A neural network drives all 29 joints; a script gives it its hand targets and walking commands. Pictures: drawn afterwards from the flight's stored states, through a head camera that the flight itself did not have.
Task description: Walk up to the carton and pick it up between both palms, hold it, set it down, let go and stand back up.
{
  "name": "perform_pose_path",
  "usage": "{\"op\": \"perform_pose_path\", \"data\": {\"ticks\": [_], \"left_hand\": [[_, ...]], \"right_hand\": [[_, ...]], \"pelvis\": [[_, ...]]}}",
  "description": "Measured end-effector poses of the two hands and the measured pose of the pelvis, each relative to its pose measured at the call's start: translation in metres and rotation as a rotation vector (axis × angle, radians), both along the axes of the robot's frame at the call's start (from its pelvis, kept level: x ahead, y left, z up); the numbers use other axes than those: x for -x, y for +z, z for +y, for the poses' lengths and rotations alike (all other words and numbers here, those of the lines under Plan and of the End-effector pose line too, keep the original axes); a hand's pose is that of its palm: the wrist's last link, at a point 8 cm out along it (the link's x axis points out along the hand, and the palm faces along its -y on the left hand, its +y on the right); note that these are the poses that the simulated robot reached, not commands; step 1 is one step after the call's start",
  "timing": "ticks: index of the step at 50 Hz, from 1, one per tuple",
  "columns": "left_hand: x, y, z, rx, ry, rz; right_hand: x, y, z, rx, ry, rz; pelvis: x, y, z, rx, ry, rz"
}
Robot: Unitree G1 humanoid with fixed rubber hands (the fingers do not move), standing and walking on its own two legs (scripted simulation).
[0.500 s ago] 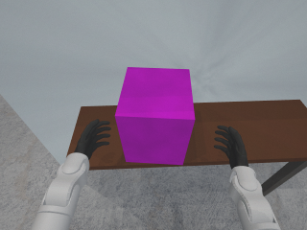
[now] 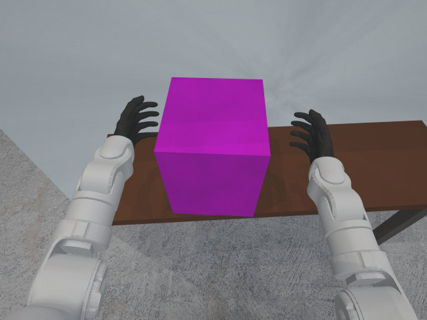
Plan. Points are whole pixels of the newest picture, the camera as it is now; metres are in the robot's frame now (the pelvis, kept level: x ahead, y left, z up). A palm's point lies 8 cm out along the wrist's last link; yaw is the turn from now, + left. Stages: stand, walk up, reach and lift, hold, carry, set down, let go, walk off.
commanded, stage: reach and lift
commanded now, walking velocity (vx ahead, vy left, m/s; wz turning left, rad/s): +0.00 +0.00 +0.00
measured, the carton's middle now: (214, 150) +0.46 +0.03 +0.00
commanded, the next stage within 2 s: none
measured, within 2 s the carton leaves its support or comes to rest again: neither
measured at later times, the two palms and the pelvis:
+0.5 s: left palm (114, 100) +0.44 +0.21 +0.16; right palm (314, 118) +0.42 -0.15 +0.14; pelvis +0.00 +0.00 +0.00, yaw +0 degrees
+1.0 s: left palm (137, 97) +0.47 +0.18 +0.14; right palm (320, 135) +0.43 -0.18 +0.09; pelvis +0.01 -0.01 +0.00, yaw +0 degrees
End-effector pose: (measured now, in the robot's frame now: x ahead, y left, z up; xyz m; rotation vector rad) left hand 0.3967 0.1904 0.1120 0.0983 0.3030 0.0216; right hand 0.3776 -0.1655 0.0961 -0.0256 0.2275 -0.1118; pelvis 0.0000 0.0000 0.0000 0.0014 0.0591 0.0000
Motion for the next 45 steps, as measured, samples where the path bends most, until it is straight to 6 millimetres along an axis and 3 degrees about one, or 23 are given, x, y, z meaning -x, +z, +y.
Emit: {"op": "perform_pose_path", "data": {"ticks": [8,18,24,32,38,45], "left_hand": [[-0.021,0.023,0.008,-0.027,0.005,-0.035],[-0.024,0.026,0.029,-0.029,0.054,0.016],[-0.037,0.047,0.020,0.037,0.067,-0.032],[-0.066,0.076,-0.010,0.084,0.058,-0.038],[-0.079,0.063,-0.028,0.094,0.049,-0.005],[-0.085,0.051,-0.023,0.039,0.024,-0.106]], "right_hand": [[-0.023,0.022,0.000,-0.034,-0.033,-0.053],[-0.033,0.017,0.013,-0.047,-0.010,0.012],[-0.043,0.039,0.015,-0.048,0.013,-0.022],[-0.058,0.067,0.003,-0.028,-0.017,0.009],[-0.067,0.055,-0.005,-0.019,-0.032,0.076],[-0.064,0.019,-0.016,-0.023,-0.063,0.086]], "pelvis": [[-0.018,0.001,-0.001,0.003,-0.001,0.018],[-0.004,0.000,0.002,0.001,0.002,0.007],[-0.001,-0.001,0.000,0.000,0.001,0.062],[0.000,-0.001,-0.006,-0.001,-0.002,0.073],[-0.003,-0.001,-0.011,-0.002,-0.004,0.093],[-0.007,-0.002,-0.013,-0.002,-0.004,0.128]]}}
